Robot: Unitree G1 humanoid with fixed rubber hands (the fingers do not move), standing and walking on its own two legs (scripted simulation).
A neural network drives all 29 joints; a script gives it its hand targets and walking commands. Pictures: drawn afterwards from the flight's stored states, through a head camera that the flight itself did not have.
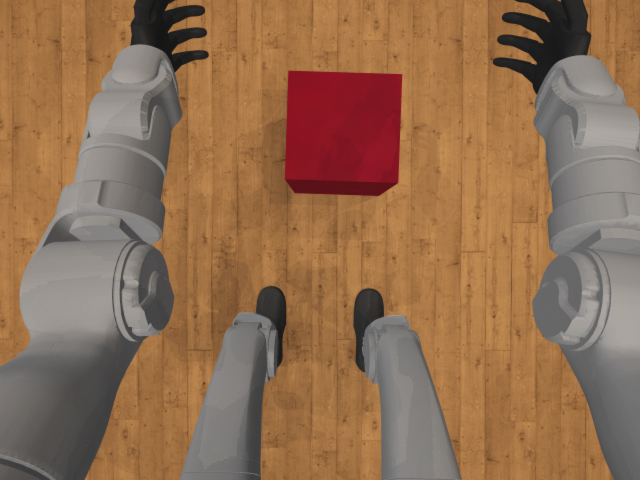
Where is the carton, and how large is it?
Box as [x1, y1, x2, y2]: [285, 71, 401, 195]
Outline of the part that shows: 288,71 285,179 294,192 379,195 397,182 398,177 401,74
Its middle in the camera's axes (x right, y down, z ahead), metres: +0.04 -0.21 +0.84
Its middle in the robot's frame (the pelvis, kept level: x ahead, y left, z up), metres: +0.56 -0.03 -0.54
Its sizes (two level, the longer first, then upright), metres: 0.210 0.200 0.250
